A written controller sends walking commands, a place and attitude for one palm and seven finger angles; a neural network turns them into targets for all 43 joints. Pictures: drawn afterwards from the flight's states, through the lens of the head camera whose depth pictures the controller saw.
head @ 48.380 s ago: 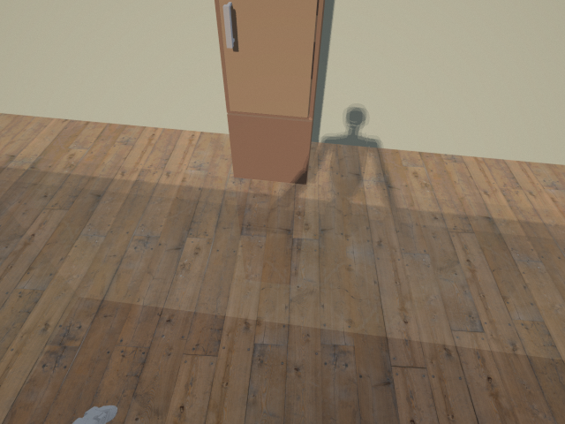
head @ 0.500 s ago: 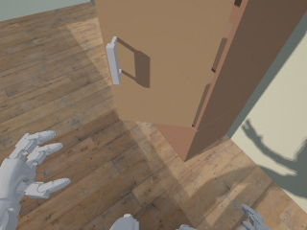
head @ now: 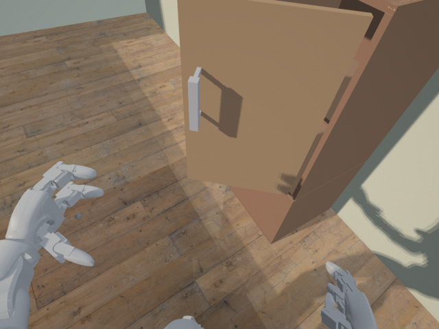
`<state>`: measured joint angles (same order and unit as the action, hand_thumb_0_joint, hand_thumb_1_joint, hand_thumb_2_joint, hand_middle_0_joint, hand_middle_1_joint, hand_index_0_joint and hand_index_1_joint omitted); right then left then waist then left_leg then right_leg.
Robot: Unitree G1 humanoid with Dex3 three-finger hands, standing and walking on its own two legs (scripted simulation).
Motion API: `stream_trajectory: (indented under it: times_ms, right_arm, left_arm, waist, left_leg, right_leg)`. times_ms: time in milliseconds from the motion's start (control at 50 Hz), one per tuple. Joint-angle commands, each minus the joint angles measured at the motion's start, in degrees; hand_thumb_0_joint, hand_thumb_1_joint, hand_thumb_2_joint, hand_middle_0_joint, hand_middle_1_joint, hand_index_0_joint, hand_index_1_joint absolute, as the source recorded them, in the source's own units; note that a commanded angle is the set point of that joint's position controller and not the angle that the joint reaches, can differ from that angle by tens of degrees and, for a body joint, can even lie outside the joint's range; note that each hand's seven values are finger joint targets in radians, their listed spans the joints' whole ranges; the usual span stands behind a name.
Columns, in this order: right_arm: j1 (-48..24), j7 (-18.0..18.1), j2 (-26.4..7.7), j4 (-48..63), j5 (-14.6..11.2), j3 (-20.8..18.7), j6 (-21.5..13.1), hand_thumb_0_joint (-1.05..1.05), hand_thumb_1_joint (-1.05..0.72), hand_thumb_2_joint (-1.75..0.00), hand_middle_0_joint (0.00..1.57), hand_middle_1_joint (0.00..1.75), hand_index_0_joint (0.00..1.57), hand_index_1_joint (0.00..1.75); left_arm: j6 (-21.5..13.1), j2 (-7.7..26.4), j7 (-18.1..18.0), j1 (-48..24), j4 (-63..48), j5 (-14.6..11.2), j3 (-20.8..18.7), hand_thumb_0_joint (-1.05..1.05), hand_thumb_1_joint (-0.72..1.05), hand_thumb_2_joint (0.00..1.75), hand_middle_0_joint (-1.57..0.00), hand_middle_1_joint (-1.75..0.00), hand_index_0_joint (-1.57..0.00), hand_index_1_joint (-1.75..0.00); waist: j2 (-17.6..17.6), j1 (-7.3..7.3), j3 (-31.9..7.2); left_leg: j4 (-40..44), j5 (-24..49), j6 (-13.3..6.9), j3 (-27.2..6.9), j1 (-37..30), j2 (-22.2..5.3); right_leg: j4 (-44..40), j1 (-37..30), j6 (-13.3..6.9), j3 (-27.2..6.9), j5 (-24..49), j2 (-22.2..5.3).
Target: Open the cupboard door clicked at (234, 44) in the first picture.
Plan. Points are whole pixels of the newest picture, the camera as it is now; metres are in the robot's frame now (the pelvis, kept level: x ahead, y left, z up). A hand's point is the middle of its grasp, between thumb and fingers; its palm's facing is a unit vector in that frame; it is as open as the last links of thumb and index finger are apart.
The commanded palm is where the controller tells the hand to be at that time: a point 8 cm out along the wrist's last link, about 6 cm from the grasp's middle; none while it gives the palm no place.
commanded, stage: raise the hand with hooked fingers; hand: left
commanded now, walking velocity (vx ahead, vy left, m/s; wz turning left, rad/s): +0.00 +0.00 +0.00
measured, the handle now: (196, 100) +0.60 +0.11 +0.07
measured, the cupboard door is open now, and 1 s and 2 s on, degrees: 50 50 50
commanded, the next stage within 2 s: move the hooked fingers beside the handle in 0.66 s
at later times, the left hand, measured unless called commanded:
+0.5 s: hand (87, 199) +0.29 +0.25 +0.09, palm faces -0.04 -1.00 -0.04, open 14.0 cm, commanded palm +0.27 +0.29 +0.09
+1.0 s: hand (107, 186) +0.32 +0.23 +0.09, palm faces -0.05 -1.00 -0.01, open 14.0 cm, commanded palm +0.30 +0.27 +0.09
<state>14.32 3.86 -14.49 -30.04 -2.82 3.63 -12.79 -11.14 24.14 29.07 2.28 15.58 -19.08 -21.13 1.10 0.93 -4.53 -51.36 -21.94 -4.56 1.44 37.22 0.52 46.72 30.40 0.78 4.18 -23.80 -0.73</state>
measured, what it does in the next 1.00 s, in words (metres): stands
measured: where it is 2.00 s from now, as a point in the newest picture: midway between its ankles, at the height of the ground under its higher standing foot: outside the picture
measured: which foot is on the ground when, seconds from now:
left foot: down 0.00-1.00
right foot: down 0.00-1.00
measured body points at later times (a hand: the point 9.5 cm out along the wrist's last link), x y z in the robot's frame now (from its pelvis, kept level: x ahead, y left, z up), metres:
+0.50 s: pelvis +0.00 -0.02 +0.01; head +0.04 -0.01 +0.46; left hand +0.29 +0.30 +0.09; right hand +0.15 -0.28 -0.06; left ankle +0.04 +0.06 -0.70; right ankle +0.00 -0.15 -0.70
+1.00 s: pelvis +0.00 -0.04 +0.00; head +0.04 -0.04 +0.45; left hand +0.31 +0.28 +0.09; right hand +0.15 -0.30 -0.08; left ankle +0.04 +0.06 -0.70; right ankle +0.00 -0.15 -0.70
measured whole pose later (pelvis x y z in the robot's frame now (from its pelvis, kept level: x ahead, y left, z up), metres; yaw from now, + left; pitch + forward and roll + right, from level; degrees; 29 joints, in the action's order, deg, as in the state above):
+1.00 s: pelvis +0.00 -0.04 +0.00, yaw +0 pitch +8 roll -2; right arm 15.7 5.2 -16.3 -33.4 -3.6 2.7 -10.6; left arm -13.3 26.6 33.0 -12.5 32.5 -19.7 -23.5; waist 1.3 -0.3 -4.0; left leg -49.6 -20.8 -1.2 -0.3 37.1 -1.3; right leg 46.7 31.0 -1.7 5.5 -24.0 1.3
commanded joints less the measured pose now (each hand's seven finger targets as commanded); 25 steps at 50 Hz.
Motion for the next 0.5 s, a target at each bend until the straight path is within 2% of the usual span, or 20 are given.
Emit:
stream_trajectory:
  times_ms: [0, 60, 80, 100, 120, 160, 200, 220, 240, 280, 300, 340, 380, 400, 420, 480]
  right_arm:
    - [-0.67, 1.49, -10.49, 6.8, 0.18, -4.4, -2.56, 0.0, -0.9, -0.9, 0.2, 0.3, 0.2, 0.3]
    - [-0.47, 1.6, -10.45, 6.16, -0.15, -4.47, -2.4, 0.0, -0.9, -0.9, 0.2, 0.3, 0.2, 0.3]
    - [-0.38, 1.63, -10.52, 6.1, -0.19, -4.39, -2.33, 0.0, -0.9, -0.9, 0.2, 0.3, 0.2, 0.3]
    - [-0.08, 1.68, -10.7, 6.02, -0.23, -4.47, -2.37, 0.0, -0.9, -0.9, 0.2, 0.3, 0.2, 0.3]
    - [0.17, 1.71, -10.69, 6.03, -0.33, -4.39, -2.15, 0.0, -0.9, -0.9, 0.2, 0.3, 0.2, 0.3]
    - [0.08, 1.72, -10.82, 6.07, -0.48, -4.5, -2.02, 0.0, -0.9, -0.9, 0.2, 0.3, 0.2, 0.3]
    - [0.19, 1.52, -10.96, 6.53, -0.39, -4.58, -1.95, 0.0, -0.9, -0.9, 0.2, 0.3, 0.2, 0.3]
    - [0.34, 1.4, -11.01, 6.72, -0.47, -4.65, -1.86, 0.0, -0.9, -0.9, 0.2, 0.3, 0.2, 0.3]
    - [0.37, 1.2, -11.04, 6.78, -0.49, -4.86, -1.85, 0.0, -0.9, -0.9, 0.2, 0.3, 0.2, 0.3]
    - [0.48, 0.88, -11.0, 7.13, -0.26, -5.0, -1.75, 0.0, -0.9, -0.9, 0.2, 0.3, 0.2, 0.3]
    - [0.57, 0.73, -11.06, 7.07, 0.01, -4.96, -1.92, 0.0, -0.9, -0.9, 0.2, 0.3, 0.2, 0.3]
    - [0.88, 0.48, -10.72, 7.23, 0.05, -5.06, -1.93, 0.0, -0.9, -0.9, 0.2, 0.3, 0.2, 0.3]
    - [0.78, 0.46, -10.55, 7.05, 0.1, -5.07, -1.93, 0.0, -0.9, -0.9, 0.2, 0.3, 0.2, 0.3]
    - [0.93, 0.47, -10.64, 6.93, 0.23, -5.1, -1.97, 0.0, -0.9, -0.9, 0.2, 0.3, 0.2, 0.3]
    - [0.9, 0.46, -10.53, 6.91, 0.13, -5.04, -1.94, 0.0, -0.9, -0.9, 0.2, 0.3, 0.2, 0.3]
    - [1.06, 0.8, -10.44, 6.32, -0.16, -5.12, -1.74, 0.0, -0.9, -0.9, 0.2, 0.3, 0.2, 0.3]
  left_arm:
    - [-5.67, 16.62, -0.27, -16.18, -10.62, -2.7, -9.29, 0.0, -0.5, 0.3, -0.3, -1.2, -0.3, -1.2]
    - [-4.58, 15.58, 1.23, -17.3, -8.0, -2.15, -7.49, 0.0, -0.5, 0.3, -0.3, -1.2, -0.3, -1.2]
    - [-3.91, 15.86, 1.67, -17.84, -6.99, -2.19, -7.4, 0.0, -0.5, 0.3, -0.3, -1.2, -0.3, -1.2]
    - [-3.14, 15.84, 2.42, -17.91, -5.72, -2.12, -7.1, 0.0, -0.5, 0.3, -0.3, -1.2, -0.3, -1.2]
    - [-2.27, 15.93, 3.05, -18.51, -4.35, -2.22, -6.85, 0.0, -0.5, 0.3, -0.3, -1.2, -0.3, -1.2]
    - [-1.29, 15.63, 4.11, -18.35, -2.48, -2.34, -6.29, 0.0, -0.5, 0.3, -0.3, -1.2, -0.3, -1.2]
    - [-0.72, 15.34, 4.83, -17.08, -0.62, -2.92, -6.57, 0.0, -0.5, 0.3, -0.3, -1.2, -0.3, -1.2]
    - [-0.74, 15.4, 5.05, -16.87, -0.48, -3.02, -6.62, 0.0, -0.5, 0.3, -0.3, -1.2, -0.3, -1.2]
    - [-1.07, 15.6, 5.07, -16.51, -1.07, -3.13, -6.89, 0.0, -0.5, 0.3, -0.3, -1.2, -0.3, -1.2]
    - [-1.96, 16.6, 4.48, -16.77, -2.05, -3.47, -8.29, 0.0, -0.5, 0.3, -0.3, -1.2, -0.3, -1.2]
    - [-2.89, 18.19, 4.15, -17.65, -3.45, -3.54, -9.52, 0.0, -0.5, 0.3, -0.3, -1.2, -0.3, -1.2]
    - [-4.28, 18.07, 3.47, -17.32, -4.96, -3.58, -9.96, 0.0, -0.5, 0.3, -0.3, -1.2, -0.3, -1.2]
    - [-5.36, 18.12, 2.72, -17.05, -5.49, -3.35, -10.21, 0.0, -0.5, 0.3, -0.3, -1.2, -0.3, -1.2]
    - [-5.85, 18.57, 2.54, -17.65, -6.13, -3.57, -10.6, 0.0, -0.5, 0.3, -0.3, -1.2, -0.3, -1.2]
    - [-6.15, 18.56, 2.6, -17.72, -6.56, -3.47, -10.43, 0.0, -0.5, 0.3, -0.3, -1.2, -0.3, -1.2]
    - [-5.83, 17.19, 3.1, -17.13, -4.85, -3.58, -9.38, 0.0, -0.5, 0.3, -0.3, -1.2, -0.3, -1.2]
  waist:
    - [6.6, -0.96, -11.68]
    - [9.44, -1.41, -12.44]
    - [8.33, -1.43, -12.47]
    - [9.29, -1.26, -12.42]
    - [7.21, -1.64, -11.78]
    - [6.98, -1.55, -10.48]
    - [3.9, -1.12, -9.54]
    - [3.25, -1.19, -9.99]
    - [4.48, -1.06, -10.42]
    - [3.55, -0.81, -10.91]
    - [4.6, -0.29, -11.67]
    - [6.17, -0.44, -13.49]
    - [6.94, -0.51, -13.15]
    - [6.26, -0.59, -12.77]
    - [7.21, -0.85, -13.62]
    - [5.74, -1.53, -12.82]
  left_leg:
    - [13.79, 7.16, 5.73, -10.48, -19.38, -2.55]
    - [13.85, 8.88, 5.54, -9.81, -21.05, -2.6]
    - [14.06, 9.43, 5.44, -10.0, -20.86, -2.58]
    - [13.94, 10.32, 5.39, -9.64, -21.04, -2.41]
    - [14.21, 9.91, 5.1, -9.42, -20.45, -2.37]
    - [14.31, 9.04, 4.7, -8.97, -19.5, -2.24]
    - [14.18, 9.18, 4.32, -8.51, -17.54, -1.78]
    - [14.06, 9.34, 4.13, -8.08, -17.4, -1.69]
    - [13.76, 10.21, 4.16, -7.74, -17.83, -1.6]
    - [13.5, 10.42, 4.01, -7.39, -17.46, -1.51]
    - [12.97, 12.05, 4.1, -6.96, -17.35, -1.19]
    - [12.62, 13.08, 4.12, -6.58, -18.76, -1.25]
    - [12.45, 11.93, 3.86, -6.21, -18.32, -1.27]
    - [11.96, 12.16, 3.67, -5.88, -17.51, -1.0]
    - [11.74, 12.69, 3.47, -5.45, -17.77, -0.98]
    - [11.0, 12.35, 3.0, -4.62, -16.44, -0.84]
  right_leg:
    - [-5.14, 4.51, -3.33, 0.79, 5.68, 3.6]
    - [-6.15, 4.39, -3.05, 0.61, 6.3, 3.09]
    - [-6.42, 3.85, -3.05, 0.76, 6.74, 3.05]
    - [-6.78, 3.31, -3.28, 0.59, 7.14, 3.28]
    - [-7.28, 3.13, -3.04, 0.79, 7.35, 3.26]
    - [-7.79, 3.14, -3.03, 0.74, 7.08, 3.2]
    - [-8.06, 1.88, -3.26, 0.73, 7.74, 3.48]
    - [-8.2, 1.88, -3.1, 0.63, 7.86, 3.47]
    - [-8.09, 1.9, -3.13, 0.55, 8.27, 3.41]
    - [-7.91, 1.67, -3.05, 0.55, 8.57, 3.37]
    - [-7.73, 0.32, -3.46, 0.28, 9.45, 3.53]
    - [-7.49, 0.59, -3.26, 0.22, 9.83, 3.52]
    - [-7.56, 0.79, -3.17, -0.06, 9.11, 3.42]
    - [-7.65, -0.3, -3.34, -0.4, 9.62, 3.59]
    - [-7.72, -0.54, -3.15, -0.66, 10.29, 3.52]
    - [-8.1, -0.49, -2.74, -1.14, 11.09, 3.33]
